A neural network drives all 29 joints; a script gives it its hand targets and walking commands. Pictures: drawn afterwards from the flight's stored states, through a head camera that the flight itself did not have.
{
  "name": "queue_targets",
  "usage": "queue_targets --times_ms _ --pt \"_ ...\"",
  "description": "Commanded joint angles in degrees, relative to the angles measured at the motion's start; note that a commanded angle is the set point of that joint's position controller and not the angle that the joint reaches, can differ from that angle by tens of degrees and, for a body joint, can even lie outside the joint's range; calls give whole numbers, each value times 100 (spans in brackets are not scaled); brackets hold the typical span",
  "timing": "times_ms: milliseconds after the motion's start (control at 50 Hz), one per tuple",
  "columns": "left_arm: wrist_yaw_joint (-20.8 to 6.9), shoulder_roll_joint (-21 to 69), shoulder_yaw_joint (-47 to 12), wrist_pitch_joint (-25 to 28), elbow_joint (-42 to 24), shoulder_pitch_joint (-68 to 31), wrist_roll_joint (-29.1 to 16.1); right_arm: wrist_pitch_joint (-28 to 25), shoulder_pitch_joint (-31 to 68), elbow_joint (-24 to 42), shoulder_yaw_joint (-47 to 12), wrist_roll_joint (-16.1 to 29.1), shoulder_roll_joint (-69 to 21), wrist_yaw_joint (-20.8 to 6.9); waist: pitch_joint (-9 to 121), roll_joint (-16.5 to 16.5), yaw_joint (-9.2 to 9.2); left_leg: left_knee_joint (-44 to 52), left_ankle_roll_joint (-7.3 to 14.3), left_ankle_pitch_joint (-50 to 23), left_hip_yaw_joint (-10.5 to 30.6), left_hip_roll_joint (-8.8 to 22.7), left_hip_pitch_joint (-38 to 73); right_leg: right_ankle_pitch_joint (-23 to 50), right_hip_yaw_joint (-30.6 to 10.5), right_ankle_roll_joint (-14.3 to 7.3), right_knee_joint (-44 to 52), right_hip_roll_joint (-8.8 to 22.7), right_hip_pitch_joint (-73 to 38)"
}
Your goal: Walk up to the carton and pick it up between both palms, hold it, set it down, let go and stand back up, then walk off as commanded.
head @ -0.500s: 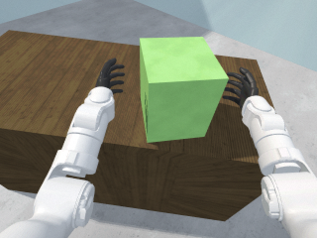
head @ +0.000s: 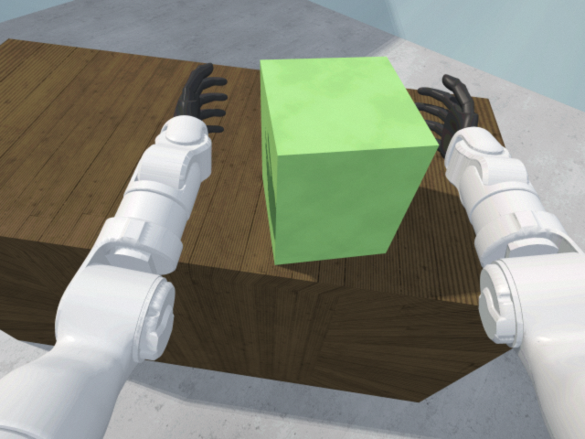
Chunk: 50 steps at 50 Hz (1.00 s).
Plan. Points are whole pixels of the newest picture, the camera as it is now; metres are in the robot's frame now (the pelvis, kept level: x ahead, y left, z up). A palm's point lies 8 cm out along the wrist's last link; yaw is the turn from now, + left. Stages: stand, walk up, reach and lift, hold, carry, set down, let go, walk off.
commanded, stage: reach and lift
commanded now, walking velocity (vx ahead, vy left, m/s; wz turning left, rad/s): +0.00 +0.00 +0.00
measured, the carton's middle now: (328, 165) +0.53 -0.01 +0.06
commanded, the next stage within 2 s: none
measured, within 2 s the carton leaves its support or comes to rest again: neither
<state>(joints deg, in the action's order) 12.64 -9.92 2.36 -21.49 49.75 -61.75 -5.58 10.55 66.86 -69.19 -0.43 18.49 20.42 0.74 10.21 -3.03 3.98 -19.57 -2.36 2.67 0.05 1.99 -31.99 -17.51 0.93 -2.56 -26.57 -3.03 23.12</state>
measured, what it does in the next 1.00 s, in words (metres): stands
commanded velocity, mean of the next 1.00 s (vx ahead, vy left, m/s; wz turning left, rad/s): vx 0.00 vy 0.00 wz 0.00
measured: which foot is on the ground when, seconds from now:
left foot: down 0.00-1.00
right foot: down 0.00-1.00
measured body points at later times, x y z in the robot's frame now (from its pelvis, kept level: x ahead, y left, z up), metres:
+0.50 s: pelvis +0.01 +0.00 -0.01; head +0.10 +0.01 +0.43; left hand +0.50 +0.18 +0.10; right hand +0.53 -0.17 +0.14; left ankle +0.06 +0.15 -0.74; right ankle -0.08 -0.08 -0.73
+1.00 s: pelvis +0.00 +0.01 -0.01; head +0.14 +0.01 +0.41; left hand +0.51 +0.16 +0.06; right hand +0.53 -0.16 +0.08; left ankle +0.06 +0.15 -0.74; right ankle -0.08 -0.07 -0.74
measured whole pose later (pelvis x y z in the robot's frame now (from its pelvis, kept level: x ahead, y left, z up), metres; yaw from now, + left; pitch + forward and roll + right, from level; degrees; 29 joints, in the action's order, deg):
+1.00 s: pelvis +0.00 +0.01 -0.01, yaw -3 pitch +34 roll -1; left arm 8.9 -7.6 10.0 2.2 67.2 -64.9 -0.8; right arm -7.0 70.4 -78.4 10.0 3.4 16.9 -3.2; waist 18.2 -1.0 4.2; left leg -19.6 -1.4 -0.4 -0.8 4.2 -53.0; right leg -13.5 0.9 -2.2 -24.1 -4.6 43.7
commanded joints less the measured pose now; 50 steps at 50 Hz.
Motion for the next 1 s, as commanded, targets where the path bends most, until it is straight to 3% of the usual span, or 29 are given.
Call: queue_targets --times_ms 0,60,120,140,180,200,220,300,340,360,400,420,460,480,520,580,620,640,660,680,700,720,780,860,880,900,940,960,980 --pt "-12 -1151 380 574 528 -3520 -221 -395 3888 353 177 -2 1602 -160 3987 56 -43 -701 57 -1019 -111 -14 2047 4709 -173 714 269 244 -3" --pt "-77 -1150 394 622 548 -3655 -80 -380 3816 103 87 7 1397 -157 3885 366 99 -721 54 -1364 -130 -22 2137 4957 -160 729 209 260 -21" --pt "-194 -1144 475 871 821 -3495 -58 -514 3445 -168 259 -191 1496 -206 3749 96 -181 -661 -1 -1382 -137 -60 1981 5208 -97 825 156 277 -129" --pt "-258 -1191 569 1012 1043 -3287 -9 -578 3307 -171 192 -244 1366 -198 3726 -70 -81 -666 44 -1244 -200 -106 1748 5407 -176 833 177 351 -357" --pt "-280 -1255 638 1165 233 -3646 -58 -784 3368 365 356 -369 1244 -189 4464 263 -157 -815 11 -2010 -115 -32 2187 5736 -163 900 3 431 -107" --pt "-297 -1280 654 1321 991 -3588 -30 -787 3417 125 311 -365 1243 -208 4214 -60 -136 -768 44 -1613 -135 -104 1822 5605 -200 899 66 406 -176" --pt "-253 -1149 601 1459 284 -3676 -29 -914 3257 432 497 -482 1086 -198 4668 294 -89 -886 -1 -2123 -30 -21 2102 5604 -185 859 23 483 175" --pt "-357 -1012 983 1736 1348 -3213 350 -1023 2893 -168 296 -534 863 -302 4379 -81 34 -820 108 -1824 -135 -45 1493 6276 -328 1016 -143 607 -160" --pt "-340 -1152 1211 1904 1122 -3237 482 -1136 2929 230 258 -647 673 -285 4851 -105 208 -669 188 -1630 -157 -88 1060 6828 -355 1108 -359 712 -528" --pt "-393 -1075 1192 1929 1406 -3141 588 -1137 2808 -81 417 -668 770 -275 4685 -14 -25 -646 176 -1656 -131 -86 1244 6536 -350 1090 -299 682 -413" --pt "-403 -941 1127 2036 1240 -3183 353 -1272 3007 224 356 -730 512 -297 4874 9 131 -750 245 -2250 35 98 1781 6398 -327 1103 -254 769 525" --pt "-437 -897 1151 2103 990 -3255 418 -1356 2836 121 647 -937 670 -277 4774 74 -68 -803 253 -2398 85 140 2334 6031 -253 1069 -71 767 1039" --pt "-329 -610 1064 2201 675 -3412 347 -1463 2973 -66 755 -1018 683 -373 5038 440 -86 -1089 110 -3477 271 315 3654 4892 -7 882 184 581 2663" --pt "-299 -289 868 2205 678 -3378 352 -1504 2989 -370 941 -1120 655 -416 4932 803 -155 -1269 124 -3884 383 424 4402 4212 141 703 384 540 3839" --pt "-158 -151 584 2253 24 -3397 254 -1619 2999 -226 999 -1140 805 -484 6090 854 -46 -1432 -181 -4700 119 570 4729 3499 116 63 1191 238 3855" --pt "-213 -99 705 2231 351 -3242 455 -1729 2810 -339 942 -1146 604 -525 5787 913 33 -1512 -126 -4881 142 537 4536 4484 49 278 857 453 3490" --pt "-263 -3 641 2152 430 -3086 332 -1723 2916 -550 1081 -1328 608 -516 5680 736 84 -1594 -109 -5435 255 688 5002 4024 144 131 1189 442 4233" --pt "-245 -52 684 2230 106 -3304 382 -1828 3107 -275 1251 -1457 650 -518 6076 784 79 -1600 -104 -5394 251 689 5153 3774 172 81 1319 373 4276" --pt "-287 -156 867 2263 282 -3018 431 -1855 2772 -265 995 -1426 428 -465 5922 581 323 -1556 20 -5167 117 585 4557 4517 -65 59 1361 532 3650" --pt "-238 -452 1011 2267 223 -3445 549 -1833 3039 -51 1216 -1473 832 -473 6095 508 101 -1551 -118 -4836 63 472 4259 4667 97 365 855 331 3082" --pt "-269 -170 783 2376 291 -3334 360 -1936 3124 73 1184 -1541 612 -486 6199 391 108 -1512 -64 -5022 105 520 4122 4908 23 343 832 448 3106" --pt "-331 -210 877 2435 341 -3349 373 -1974 2981 48 1157 -1553 248 -453 6101 502 322 -1510 138 -4969 198 515 4027 5093 -148 415 843 697 3304" --pt "-359 -88 908 2605 274 -3404 437 -2111 2994 163 1350 -1690 300 -398 6442 448 21 -1485 107 -4743 126 373 3904 5471 -51 559 653 615 2935" --pt "-457 -300 1549 2675 705 -3465 939 -2026 3072 605 1213 -1891 -33 -362 6188 -199 125 -622 596 -2586 -5 15 1562 6896 -256 1233 -348 996 821" --pt "-496 -314 1685 2796 892 -3439 966 -2070 3020 656 1256 -2003 -135 -375 6213 -170 195 -605 535 -2529 -36 -57 1286 7142 -242 1230 -403 971 368" --pt "-534 -156 1624 2782 686 -3534 1009 -2133 3003 698 1383 -2035 -202 -382 6332 82 97 -592 557 -2848 82 25 1647 7108 -241 1295 -428 1037 792" --pt "-561 295 1603 2725 593 -3365 1181 -2141 2996 307 1718 -2240 -382 -470 6061 206 22 -903 471 -3674 353 287 3294 5500 24 1127 9 808 2669" --pt "-522 379 1654 2789 401 -3592 1158 -2161 2930 165 1764 -2387 -346 -516 6041 445 131 -1127 393 -4074 291 386 3923 4996 -83 901 412 859 3186" --pt "-544 367 1849 2757 497 -3433 1281 -2128 2957 367 1829 -2451 -507 -539 6126 174 313 -1157 324 -4024 160 380 3675 4875 -106 735 560 768 2855"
